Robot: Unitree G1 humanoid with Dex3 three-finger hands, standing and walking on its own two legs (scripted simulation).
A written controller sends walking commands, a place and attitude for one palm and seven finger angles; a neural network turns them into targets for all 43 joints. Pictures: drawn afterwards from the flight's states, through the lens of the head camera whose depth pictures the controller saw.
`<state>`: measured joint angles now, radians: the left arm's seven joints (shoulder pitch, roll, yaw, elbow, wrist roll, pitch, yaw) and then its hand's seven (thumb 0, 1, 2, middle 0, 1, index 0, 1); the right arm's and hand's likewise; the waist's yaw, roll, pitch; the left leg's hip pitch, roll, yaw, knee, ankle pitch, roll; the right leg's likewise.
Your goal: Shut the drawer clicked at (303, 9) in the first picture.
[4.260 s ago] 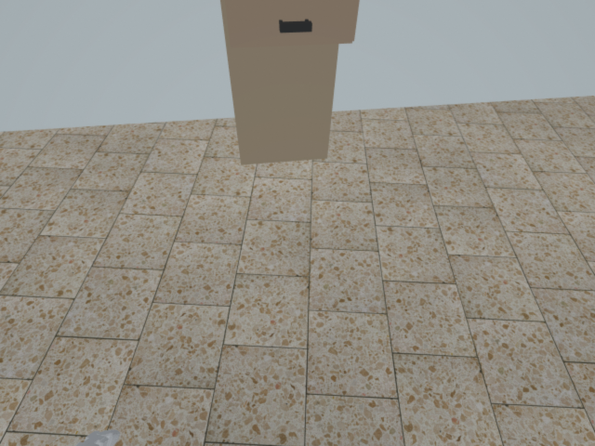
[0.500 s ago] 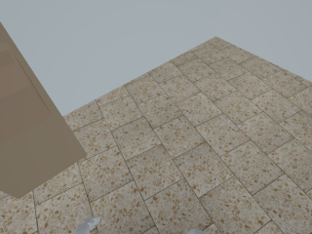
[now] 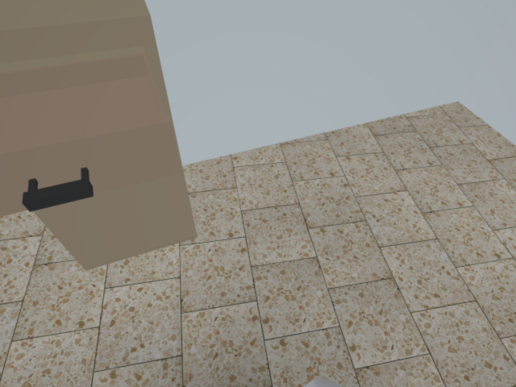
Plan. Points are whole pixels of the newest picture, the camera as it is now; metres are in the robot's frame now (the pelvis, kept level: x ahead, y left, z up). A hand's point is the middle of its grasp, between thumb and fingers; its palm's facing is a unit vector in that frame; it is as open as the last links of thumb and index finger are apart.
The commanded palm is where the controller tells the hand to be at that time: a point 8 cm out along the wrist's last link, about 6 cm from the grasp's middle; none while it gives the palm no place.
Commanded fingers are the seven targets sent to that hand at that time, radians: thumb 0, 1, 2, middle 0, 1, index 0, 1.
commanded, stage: turn to face it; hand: left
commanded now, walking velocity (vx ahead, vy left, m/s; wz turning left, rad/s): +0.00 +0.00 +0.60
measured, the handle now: (59, 186) +0.42 +0.38 +0.04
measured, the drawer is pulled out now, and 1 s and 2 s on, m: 0.29 0.29 0.29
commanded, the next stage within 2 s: take the last steps up to it in 0.50 s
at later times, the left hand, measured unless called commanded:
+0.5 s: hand out of the picture -0.04 +0.14 -0.15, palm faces +0.32 -0.91 -0.25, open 7.4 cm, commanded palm none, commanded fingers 0.00 0.90 0.90 -0.20 -0.30 -0.20 -0.30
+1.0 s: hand out of the picture -0.05 +0.18 -0.16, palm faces +0.39 -0.89 -0.22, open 7.4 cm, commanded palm none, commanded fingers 0.00 0.90 0.90 -0.20 -0.30 -0.20 -0.30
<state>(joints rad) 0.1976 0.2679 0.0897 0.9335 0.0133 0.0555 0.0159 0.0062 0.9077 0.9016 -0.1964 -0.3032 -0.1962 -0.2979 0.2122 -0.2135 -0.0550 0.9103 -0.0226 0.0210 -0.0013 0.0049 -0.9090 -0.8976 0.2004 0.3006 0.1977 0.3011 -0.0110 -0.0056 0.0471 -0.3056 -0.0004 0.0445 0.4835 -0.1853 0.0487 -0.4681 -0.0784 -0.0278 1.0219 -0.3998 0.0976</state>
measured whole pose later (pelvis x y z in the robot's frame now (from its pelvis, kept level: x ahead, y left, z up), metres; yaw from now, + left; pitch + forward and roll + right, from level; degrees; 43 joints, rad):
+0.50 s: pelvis -0.03 -0.06 +0.00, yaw +18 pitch -1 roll +2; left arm 0.26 0.17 0.02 0.91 0.03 0.01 0.02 0.01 0.90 0.90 -0.20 -0.30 -0.20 -0.30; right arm 0.15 -0.27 -0.08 0.95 -0.01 0.09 0.02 0.01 -0.91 -0.90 0.20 0.30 0.19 0.30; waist 0.02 0.01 0.07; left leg -0.38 0.03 0.02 0.91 -0.45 -0.07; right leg -0.22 -0.13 -0.18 0.51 -0.26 0.00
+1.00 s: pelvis -0.02 -0.02 +0.00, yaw +23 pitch -2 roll +1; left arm 0.23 0.20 0.03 1.02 0.03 0.02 -0.02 0.01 0.91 0.90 -0.20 -0.30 -0.20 -0.30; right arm 0.35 -0.18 -0.03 1.07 -0.02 -0.01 -0.02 0.00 -0.92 -0.90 0.20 0.30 0.20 0.30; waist -0.02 0.00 0.02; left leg -0.07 -0.04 0.02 0.36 -0.26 0.04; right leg -0.37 -0.08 -0.06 0.74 -0.37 0.04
